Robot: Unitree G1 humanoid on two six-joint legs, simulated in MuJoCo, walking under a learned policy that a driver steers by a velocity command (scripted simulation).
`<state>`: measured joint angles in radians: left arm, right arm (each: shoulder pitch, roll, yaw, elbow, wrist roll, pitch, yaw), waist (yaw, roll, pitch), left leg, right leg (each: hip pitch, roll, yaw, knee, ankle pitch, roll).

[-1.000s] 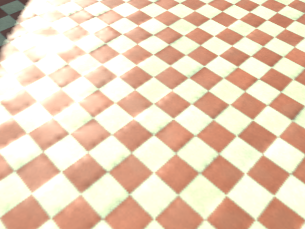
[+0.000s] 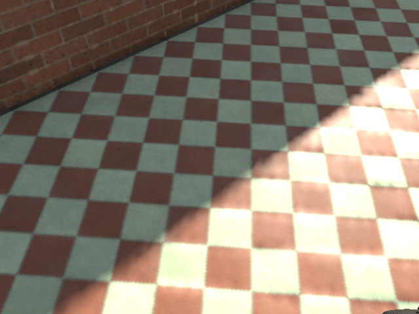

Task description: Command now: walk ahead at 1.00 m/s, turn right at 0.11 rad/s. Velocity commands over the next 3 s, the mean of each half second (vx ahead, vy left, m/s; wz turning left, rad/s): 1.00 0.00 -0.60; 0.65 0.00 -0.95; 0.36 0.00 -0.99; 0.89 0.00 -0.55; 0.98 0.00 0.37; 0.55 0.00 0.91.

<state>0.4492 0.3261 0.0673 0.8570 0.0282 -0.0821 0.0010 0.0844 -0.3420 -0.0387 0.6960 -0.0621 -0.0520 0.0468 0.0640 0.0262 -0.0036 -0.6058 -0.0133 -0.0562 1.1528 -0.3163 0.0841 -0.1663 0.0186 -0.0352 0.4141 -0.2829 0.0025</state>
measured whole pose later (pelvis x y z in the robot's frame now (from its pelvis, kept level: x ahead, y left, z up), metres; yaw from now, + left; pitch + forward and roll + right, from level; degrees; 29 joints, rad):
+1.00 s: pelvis +0.85 -0.18 -0.03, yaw -52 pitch +2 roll +1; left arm 0.34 0.33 0.10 0.73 -0.02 0.02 0.04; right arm -0.05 -0.26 -0.03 0.54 -0.02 -0.11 -0.02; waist 0.09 0.00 0.05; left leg -0.52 -0.05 -0.12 0.46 0.02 -0.03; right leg -0.21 0.20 0.26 0.93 -0.61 -0.04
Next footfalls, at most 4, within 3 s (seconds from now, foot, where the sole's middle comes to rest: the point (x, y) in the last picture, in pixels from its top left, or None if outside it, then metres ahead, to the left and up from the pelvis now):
0.18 left None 0.34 0.13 -0.77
0.60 right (277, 254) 0.71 -0.16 -0.77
0.98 left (299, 173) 1.07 -0.27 -0.77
1.44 right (300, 231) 0.81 -0.25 -0.77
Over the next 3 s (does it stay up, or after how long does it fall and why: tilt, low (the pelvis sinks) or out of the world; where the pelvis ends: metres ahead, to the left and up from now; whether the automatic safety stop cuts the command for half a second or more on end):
stays up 0.96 -1.41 0.00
